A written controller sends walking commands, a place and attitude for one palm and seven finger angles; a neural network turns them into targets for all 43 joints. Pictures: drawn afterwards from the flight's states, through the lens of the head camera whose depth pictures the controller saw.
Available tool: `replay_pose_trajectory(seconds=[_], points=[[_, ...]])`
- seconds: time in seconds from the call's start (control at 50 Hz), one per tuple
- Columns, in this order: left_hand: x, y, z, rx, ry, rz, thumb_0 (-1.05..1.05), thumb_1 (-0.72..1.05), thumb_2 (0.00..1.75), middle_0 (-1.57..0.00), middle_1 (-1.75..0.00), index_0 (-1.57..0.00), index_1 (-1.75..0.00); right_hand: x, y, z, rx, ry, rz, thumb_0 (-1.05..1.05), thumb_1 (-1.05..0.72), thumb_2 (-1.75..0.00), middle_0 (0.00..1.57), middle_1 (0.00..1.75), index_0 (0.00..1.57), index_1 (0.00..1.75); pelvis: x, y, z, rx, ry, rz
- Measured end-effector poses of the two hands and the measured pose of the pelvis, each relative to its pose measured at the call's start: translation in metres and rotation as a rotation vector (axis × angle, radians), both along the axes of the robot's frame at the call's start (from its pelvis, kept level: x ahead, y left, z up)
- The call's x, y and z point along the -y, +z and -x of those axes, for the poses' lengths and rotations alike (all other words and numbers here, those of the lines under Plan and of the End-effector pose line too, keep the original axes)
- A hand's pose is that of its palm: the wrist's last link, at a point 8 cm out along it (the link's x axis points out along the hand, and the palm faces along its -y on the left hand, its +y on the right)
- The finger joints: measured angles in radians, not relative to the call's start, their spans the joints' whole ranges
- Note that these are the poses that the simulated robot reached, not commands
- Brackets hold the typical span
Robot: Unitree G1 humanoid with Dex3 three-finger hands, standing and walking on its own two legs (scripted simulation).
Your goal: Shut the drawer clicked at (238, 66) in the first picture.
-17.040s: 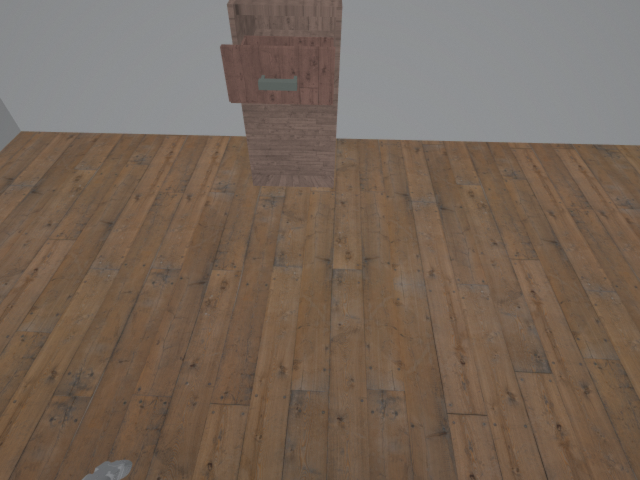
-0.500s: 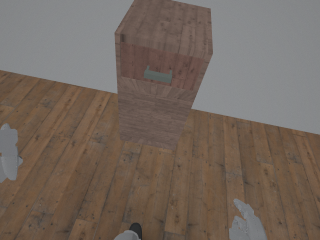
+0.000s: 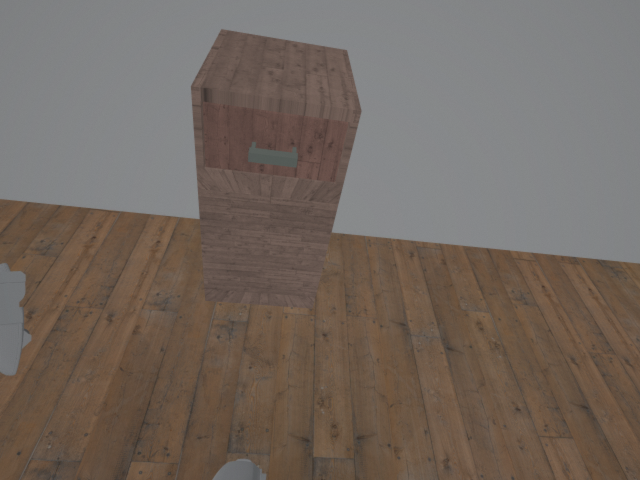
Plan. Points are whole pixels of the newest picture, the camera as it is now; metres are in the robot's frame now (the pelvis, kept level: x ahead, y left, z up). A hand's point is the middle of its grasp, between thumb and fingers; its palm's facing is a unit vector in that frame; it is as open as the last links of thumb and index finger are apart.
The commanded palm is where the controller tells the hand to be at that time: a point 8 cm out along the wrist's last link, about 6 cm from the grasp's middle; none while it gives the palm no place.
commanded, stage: stop stepping back and stand still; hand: left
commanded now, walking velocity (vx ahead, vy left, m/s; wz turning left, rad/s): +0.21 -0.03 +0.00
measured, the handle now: (273, 152) +0.88 +0.15 -0.05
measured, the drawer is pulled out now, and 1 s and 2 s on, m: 0.00 0.00 0.00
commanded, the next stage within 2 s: let the arm hang, fingers relaxed in 0.88 s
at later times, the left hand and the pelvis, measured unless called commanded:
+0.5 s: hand out of the picture +0.03 +0.32 +0.21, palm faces +0.56 -0.72 -0.41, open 3.2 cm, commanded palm +0.00 +0.33 +0.21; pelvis -0.12 +0.04 +0.02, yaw +3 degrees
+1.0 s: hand out of the picture +0.05 +0.32 +0.16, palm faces +0.40 -0.76 -0.52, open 3.2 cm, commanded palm none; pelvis -0.12 +0.06 +0.02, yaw +4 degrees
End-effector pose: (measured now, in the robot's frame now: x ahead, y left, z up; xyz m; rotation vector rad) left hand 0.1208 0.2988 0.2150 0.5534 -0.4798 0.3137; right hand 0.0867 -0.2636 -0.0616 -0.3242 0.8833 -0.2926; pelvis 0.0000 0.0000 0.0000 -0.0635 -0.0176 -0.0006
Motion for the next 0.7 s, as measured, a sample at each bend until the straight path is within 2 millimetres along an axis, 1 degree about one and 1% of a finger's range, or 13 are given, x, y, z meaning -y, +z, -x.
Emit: replay_pose_trajectory(seconds=[0.06, 0.12, 0.16, 0.2, 0.28, 0.36, 0.4, 0.44, 0.5, 0.56, 0.62, 0.66, 0.7], points=[[-0.015, -0.012, 0.006, 0.064, 0.023, 0.074, 0.01, 0.88, 0.9, -1.41, -1.59, -1.41, -1.6, -0.011, 0.0, 0.005, 0.035, 0.02, 0.038, 0.02, -0.9, -0.9, 0.2, 0.3, 0.2, 0.3, -0.017, -0.008, 0.007, -0.011, 0.009, 0.008], [-0.024, -0.025, -0.004, 0.044, 0.032, 0.158, 0.01, 0.88, 0.9, -1.41, -1.59, -1.41, -1.6, -0.034, 0.005, 0.006, 0.093, 0.051, 0.013, 0.02, -0.9, -0.9, 0.2, 0.3, 0.2, 0.3, -0.025, -0.003, 0.034, 0.028, -0.006, -0.004], [-0.021, -0.022, -0.007, 0.022, -0.004, 0.164, 0.02, 0.89, 0.9, -1.41, -1.59, -1.41, -1.6, -0.054, 0.016, 0.008, 0.14, 0.083, -0.031, 0.02, -0.9, -0.9, 0.2, 0.3, 0.2, 0.3, -0.025, 0.005, 0.05, 0.045, -0.007, -0.001], [-0.011, -0.009, 0.001, 0.022, -0.07, 0.14, 0.02, 0.89, 0.9, -1.41, -1.59, -1.41, -1.6, -0.071, 0.028, 0.012, 0.187, 0.11, -0.076, 0.02, -0.9, -0.9, 0.2, 0.3, 0.2, 0.3, -0.025, 0.013, 0.062, 0.052, -0.013, 0.002], [0.009, 0.024, 0.039, 0.005, -0.169, 0.05, 0.02, 0.89, 0.9, -1.41, -1.59, -1.41, -1.6, -0.092, 0.046, 0.02, 0.236, 0.143, -0.135, 0.02, -0.9, -0.9, 0.21, 0.3, 0.2, 0.3, -0.028, 0.029, 0.074, 0.04, -0.025, 0.014], [-0.006, 0.044, 0.079, -0.058, -0.052, -0.044, 0.02, 0.88, 0.9, -1.41, -1.59, -1.41, -1.6, -0.099, 0.045, 0.022, 0.209, 0.164, -0.158, 0.01, -0.9, -0.9, 0.21, 0.3, 0.2, 0.3, -0.031, 0.04, 0.086, 0.009, 0.031, 0.025], [-0.021, 0.04, 0.101, -0.071, 0.064, -0.089, 0.01, 0.88, 0.9, -1.4, -1.59, -1.41, -1.6, -0.098, 0.033, 0.018, 0.203, 0.194, -0.16, 0.01, -0.9, -0.9, 0.21, 0.3, 0.2, 0.3, -0.03, 0.028, 0.095, -0.02, 0.072, -0.034], [-0.034, 0.026, 0.12, -0.082, 0.153, -0.052, 0.01, 0.88, 0.9, -1.4, -1.59, -1.41, -1.6, -0.093, 0.017, 0.015, 0.178, 0.233, -0.14, 0.01, -0.9, -0.9, 0.21, 0.3, 0.2, 0.3, -0.034, 0.016, 0.11, -0.029, 0.06, -0.045], [-0.054, 0.007, 0.135, -0.081, 0.237, 0.065, 0.01, 0.88, 0.9, -1.41, -1.59, -1.41, -1.6, -0.089, 0.012, 0.023, 0.124, 0.236, -0.111, 0.01, -0.9, -0.9, 0.21, 0.3, 0.2, 0.3, -0.039, 0.017, 0.118, -0.034, 0.059, -0.056], [-0.062, -0.017, 0.136, -0.089, 0.272, 0.203, 0.01, 0.89, 0.9, -1.41, -1.59, -1.41, -1.6, -0.09, 0.018, 0.031, 0.15, 0.221, -0.066, 0.02, -0.9, -0.9, 0.21, 0.3, 0.2, 0.3, -0.05, 0.018, 0.12, -0.037, 0.072, -0.068], [-0.057, -0.029, 0.128, -0.092, 0.211, 0.243, 0.02, 0.89, 0.9, -1.41, -1.59, -1.41, -1.6, -0.095, 0.019, 0.037, 0.207, 0.204, -0.039, 0.02, -0.9, -0.9, 0.2, 0.3, 0.2, 0.3, -0.062, 0.012, 0.127, -0.013, 0.081, -0.084], [-0.05, -0.022, 0.12, -0.092, 0.147, 0.196, 0.02, 0.89, 0.9, -1.41, -1.59, -1.41, -1.6, -0.102, 0.022, 0.045, 0.23, 0.188, -0.068, 0.02, -0.9, -0.9, 0.2, 0.3, 0.2, 0.3, -0.062, 0.014, 0.132, 0.006, 0.063, -0.096], [-0.043, -0.002, 0.114, -0.073, 0.086, 0.104, 0.02, 0.89, 0.9, -1.41, -1.59, -1.41, -1.6, -0.11, 0.023, 0.055, 0.236, 0.179, -0.112, 0.02, -0.9, -0.9, 0.2, 0.3, 0.2, 0.3, -0.059, 0.018, 0.134, 0.008, 0.073, -0.087]])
